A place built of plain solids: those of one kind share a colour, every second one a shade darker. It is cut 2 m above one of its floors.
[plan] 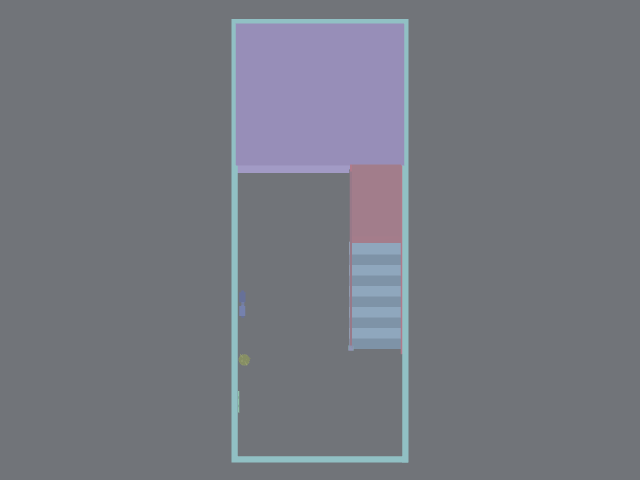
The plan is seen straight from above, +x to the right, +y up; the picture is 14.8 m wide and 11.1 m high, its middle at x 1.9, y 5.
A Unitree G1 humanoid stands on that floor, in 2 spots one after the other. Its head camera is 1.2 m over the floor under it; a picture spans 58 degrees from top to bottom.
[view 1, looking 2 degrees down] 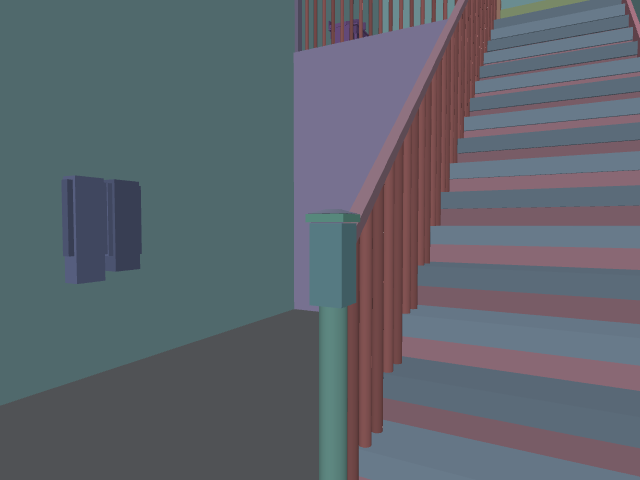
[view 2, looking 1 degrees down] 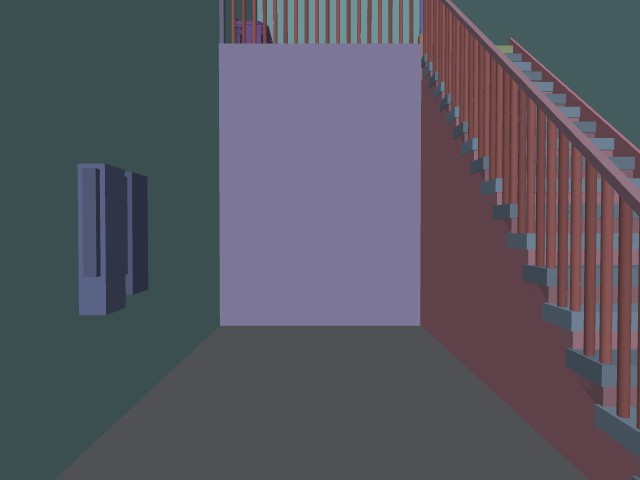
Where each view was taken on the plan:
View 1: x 3.20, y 1.31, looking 118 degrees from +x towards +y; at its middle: newel_foot_block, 1.29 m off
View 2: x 1.29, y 1.00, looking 90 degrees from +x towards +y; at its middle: upper_edge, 5.55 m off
